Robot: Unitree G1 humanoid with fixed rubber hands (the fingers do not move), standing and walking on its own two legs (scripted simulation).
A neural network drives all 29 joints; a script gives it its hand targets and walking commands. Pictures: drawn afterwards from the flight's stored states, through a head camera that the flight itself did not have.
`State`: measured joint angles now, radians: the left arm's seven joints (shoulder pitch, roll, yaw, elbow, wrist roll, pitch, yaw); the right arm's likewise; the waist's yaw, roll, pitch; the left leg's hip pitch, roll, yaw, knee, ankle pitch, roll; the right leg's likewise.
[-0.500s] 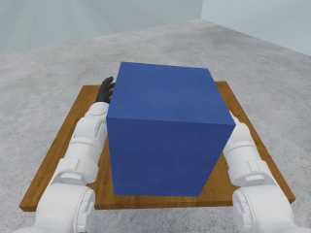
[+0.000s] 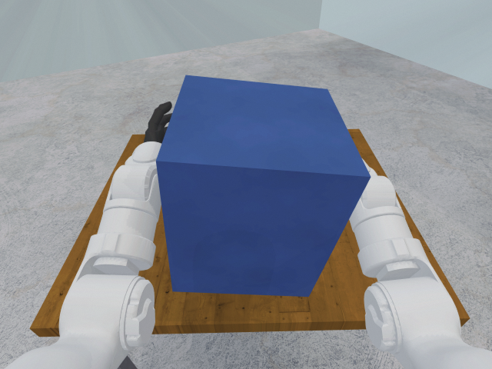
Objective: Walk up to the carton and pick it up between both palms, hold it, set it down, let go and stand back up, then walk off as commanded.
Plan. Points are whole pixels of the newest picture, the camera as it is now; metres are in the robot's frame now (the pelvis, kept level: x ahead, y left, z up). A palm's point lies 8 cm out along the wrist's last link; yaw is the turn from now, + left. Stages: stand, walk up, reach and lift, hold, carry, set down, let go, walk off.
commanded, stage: reach and lift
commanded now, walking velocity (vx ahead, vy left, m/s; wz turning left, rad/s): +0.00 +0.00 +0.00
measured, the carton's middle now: (249, 190) +0.35 +0.00 +0.18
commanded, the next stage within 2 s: hold in 0.72 s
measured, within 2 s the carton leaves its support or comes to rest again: neither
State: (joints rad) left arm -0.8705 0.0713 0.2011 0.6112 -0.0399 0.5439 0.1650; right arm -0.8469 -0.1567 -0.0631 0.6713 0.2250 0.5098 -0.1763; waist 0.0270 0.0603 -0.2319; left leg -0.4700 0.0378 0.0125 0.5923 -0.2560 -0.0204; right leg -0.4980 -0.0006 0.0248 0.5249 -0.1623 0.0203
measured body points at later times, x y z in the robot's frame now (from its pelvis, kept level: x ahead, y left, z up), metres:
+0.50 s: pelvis -0.01 +0.00 +0.00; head -0.06 -0.02 +0.45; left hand +0.40 +0.15 +0.24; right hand +0.41 -0.15 +0.21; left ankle +0.02 +0.13 -0.73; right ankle +0.06 -0.13 -0.73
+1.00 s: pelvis -0.01 +0.00 +0.00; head -0.06 -0.01 +0.45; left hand +0.40 +0.16 +0.25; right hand +0.41 -0.14 +0.22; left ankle +0.02 +0.13 -0.73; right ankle +0.06 -0.13 -0.73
